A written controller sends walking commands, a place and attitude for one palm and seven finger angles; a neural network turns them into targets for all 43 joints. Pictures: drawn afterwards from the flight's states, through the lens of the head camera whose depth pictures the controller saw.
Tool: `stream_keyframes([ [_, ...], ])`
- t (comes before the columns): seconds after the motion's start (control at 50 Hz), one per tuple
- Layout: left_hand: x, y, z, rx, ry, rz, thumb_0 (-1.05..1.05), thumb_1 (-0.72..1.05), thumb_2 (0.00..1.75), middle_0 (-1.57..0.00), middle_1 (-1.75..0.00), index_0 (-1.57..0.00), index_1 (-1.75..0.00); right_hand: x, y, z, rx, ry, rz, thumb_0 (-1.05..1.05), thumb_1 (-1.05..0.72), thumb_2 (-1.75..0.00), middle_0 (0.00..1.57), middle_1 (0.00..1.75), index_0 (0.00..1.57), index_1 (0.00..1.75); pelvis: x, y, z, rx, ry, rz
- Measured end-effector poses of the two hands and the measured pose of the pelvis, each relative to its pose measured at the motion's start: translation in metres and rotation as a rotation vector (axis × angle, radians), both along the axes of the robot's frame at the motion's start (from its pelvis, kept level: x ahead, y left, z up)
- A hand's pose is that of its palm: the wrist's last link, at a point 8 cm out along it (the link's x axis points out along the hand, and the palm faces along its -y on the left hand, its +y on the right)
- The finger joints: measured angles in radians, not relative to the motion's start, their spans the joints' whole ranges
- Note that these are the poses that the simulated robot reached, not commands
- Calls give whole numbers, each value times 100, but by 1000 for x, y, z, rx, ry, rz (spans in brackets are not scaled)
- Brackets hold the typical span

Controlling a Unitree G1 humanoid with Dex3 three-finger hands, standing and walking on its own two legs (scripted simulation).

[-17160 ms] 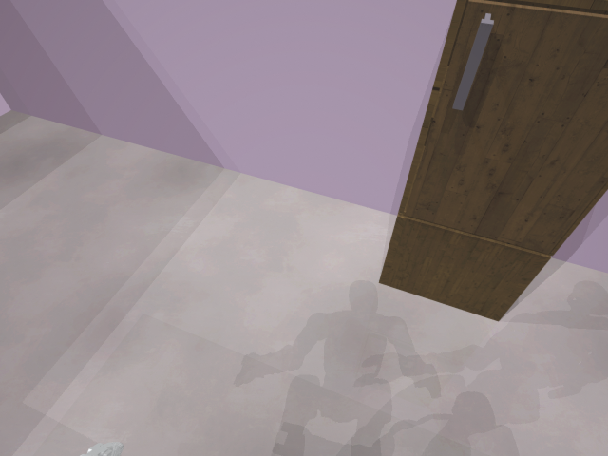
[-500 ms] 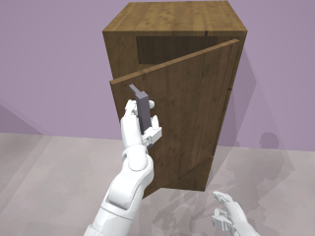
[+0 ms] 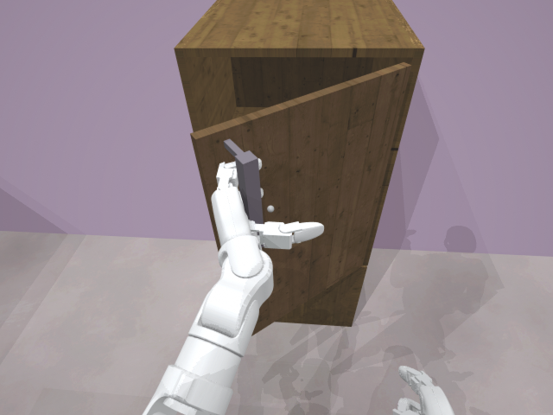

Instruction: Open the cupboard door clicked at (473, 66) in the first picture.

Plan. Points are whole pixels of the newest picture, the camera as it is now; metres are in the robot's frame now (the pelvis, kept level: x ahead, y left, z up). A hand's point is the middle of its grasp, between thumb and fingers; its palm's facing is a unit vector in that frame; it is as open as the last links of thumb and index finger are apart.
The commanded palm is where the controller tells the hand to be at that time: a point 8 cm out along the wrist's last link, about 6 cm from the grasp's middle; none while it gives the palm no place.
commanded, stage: open thumb and fingers to let go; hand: left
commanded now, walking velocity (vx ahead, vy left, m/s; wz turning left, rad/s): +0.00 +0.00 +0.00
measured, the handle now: (244, 197) +0.38 +0.08 +0.15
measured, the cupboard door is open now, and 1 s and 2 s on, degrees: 38 40 40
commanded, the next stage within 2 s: slide the hand sideways off the handle in 0.24 s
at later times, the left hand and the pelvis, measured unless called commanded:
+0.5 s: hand (262, 223) +0.33 +0.05 +0.15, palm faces -0.04 -0.99 -0.11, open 15.6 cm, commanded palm +0.30 +0.08 +0.15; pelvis -0.01 +0.02 +0.00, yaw +0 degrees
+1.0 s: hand (250, 243) +0.30 +0.06 +0.15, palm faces -0.09 -1.00 -0.02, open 16.2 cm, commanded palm +0.26 +0.12 +0.15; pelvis +0.00 +0.01 +0.00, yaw -2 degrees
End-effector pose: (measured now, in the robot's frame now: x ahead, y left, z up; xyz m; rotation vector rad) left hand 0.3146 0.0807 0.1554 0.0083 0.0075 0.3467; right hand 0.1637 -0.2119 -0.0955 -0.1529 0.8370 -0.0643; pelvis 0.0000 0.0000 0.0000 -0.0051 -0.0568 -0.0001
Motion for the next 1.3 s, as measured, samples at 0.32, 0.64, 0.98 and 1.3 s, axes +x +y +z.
stream_keyframes([
  [0.32, -2, 2, 0, -1, 1, -36, -1, -50, 30, -41, -68, -40, -70, 10, 29, 3, 34, -5, 49, 1, -91, -90, 20, 30, 20, 30, -2, 12, -2, -5, 3, -3],
  [0.64, -5, 20, -5, -6, -26, -478, -1, -51, 30, -22, -36, -20, -37, -7, 26, 10, 19, -69, 5, 1, -91, -90, 20, 30, 20, 30, -8, 19, -1, 2, -14, -10],
  [0.98, -33, 32, -8, 16, -43, -445, -1, -50, 30, -20, -32, -17, -31, 13, 13, 26, 21, -116, 3, 1, -91, -90, 20, 30, 20, 30, 2, 7, 1, 2, -17, -36],
  [1.3, -75, 75, -9, 39, -46, -374, -1, -51, 30, -18, -31, -16, -30, 48, 8, 39, 10, -224, 55, 1, -91, -90, 20, 30, 20, 30, 15, -3, 0, 4, -14, -17],
])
